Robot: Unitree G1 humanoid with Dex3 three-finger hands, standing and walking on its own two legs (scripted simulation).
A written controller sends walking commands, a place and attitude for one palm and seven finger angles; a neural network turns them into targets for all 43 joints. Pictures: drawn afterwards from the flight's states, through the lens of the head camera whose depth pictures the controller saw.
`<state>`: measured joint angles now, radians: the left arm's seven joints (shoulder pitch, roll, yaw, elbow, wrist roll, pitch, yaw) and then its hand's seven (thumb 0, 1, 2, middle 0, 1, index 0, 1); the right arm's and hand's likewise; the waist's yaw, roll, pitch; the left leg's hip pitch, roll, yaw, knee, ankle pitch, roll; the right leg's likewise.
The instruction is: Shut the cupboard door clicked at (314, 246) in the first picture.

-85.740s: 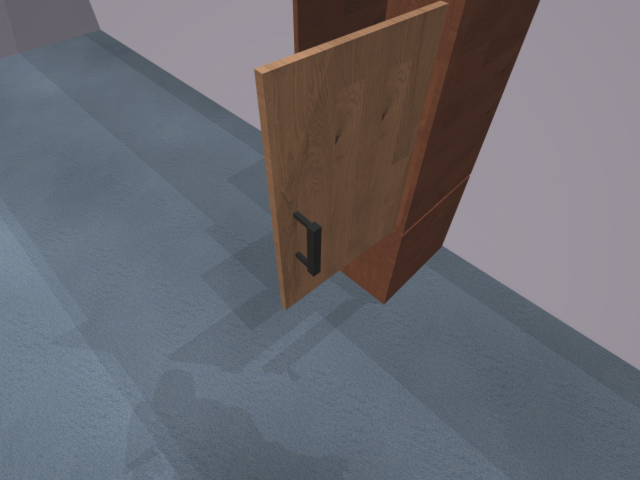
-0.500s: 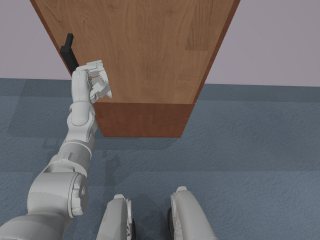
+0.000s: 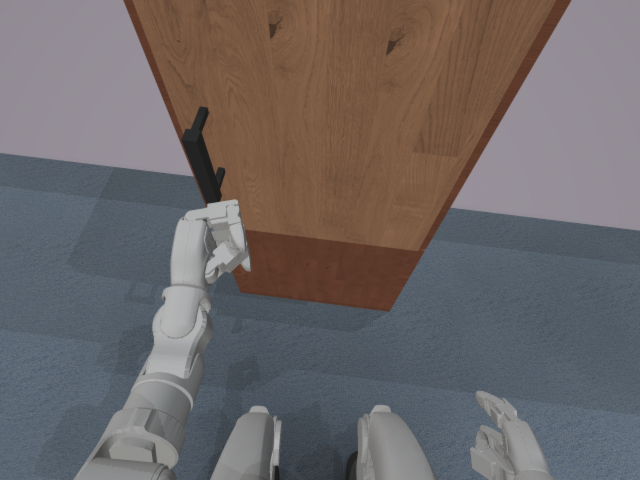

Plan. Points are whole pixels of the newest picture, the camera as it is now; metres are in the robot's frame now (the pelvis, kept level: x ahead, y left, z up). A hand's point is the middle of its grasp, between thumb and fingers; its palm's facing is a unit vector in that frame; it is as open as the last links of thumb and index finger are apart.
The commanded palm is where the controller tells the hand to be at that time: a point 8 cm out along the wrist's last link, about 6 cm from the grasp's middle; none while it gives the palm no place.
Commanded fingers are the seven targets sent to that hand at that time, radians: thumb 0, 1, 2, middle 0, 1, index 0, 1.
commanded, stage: draw the hand back to the body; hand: left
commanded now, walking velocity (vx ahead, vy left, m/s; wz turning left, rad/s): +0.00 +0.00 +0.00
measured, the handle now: (208, 159) +0.53 +0.18 +0.02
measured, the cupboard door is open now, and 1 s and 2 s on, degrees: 0 0 0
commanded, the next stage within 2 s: step back with the hand held close in 1.56 s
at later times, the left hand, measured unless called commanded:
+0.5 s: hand (153, 271) +0.30 +0.16 +0.14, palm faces -0.02 -1.00 -0.04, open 3.1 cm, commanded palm +0.27 +0.22 +0.15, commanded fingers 0.00 0.90 0.90 -1.11 -1.29 -1.11 -1.29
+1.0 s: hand out of the picture +0.25 +0.26 +0.24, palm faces +0.36 -0.87 -0.34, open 4.7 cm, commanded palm +0.20 +0.30 +0.26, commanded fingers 0.00 0.90 0.90 -0.42 -0.54 -0.42 -0.54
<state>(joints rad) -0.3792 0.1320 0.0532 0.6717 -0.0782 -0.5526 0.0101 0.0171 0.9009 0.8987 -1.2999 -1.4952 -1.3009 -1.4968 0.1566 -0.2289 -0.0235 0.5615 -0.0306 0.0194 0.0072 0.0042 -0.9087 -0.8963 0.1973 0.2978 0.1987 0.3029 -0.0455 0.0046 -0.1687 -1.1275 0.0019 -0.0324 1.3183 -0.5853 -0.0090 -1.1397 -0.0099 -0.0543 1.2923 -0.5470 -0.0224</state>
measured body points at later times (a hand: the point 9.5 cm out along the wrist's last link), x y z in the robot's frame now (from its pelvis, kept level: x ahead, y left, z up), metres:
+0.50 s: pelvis +0.01 +0.01 +0.07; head +0.05 +0.00 +0.52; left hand +0.30 +0.22 +0.14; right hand +0.16 -0.24 -0.02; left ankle +0.02 +0.12 -0.61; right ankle +0.03 -0.11 -0.61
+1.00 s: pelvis +0.04 +0.02 +0.12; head +0.02 +0.00 +0.57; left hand +0.23 +0.30 +0.26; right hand +0.24 -0.18 +0.05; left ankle +0.02 +0.12 -0.61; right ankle +0.03 -0.11 -0.61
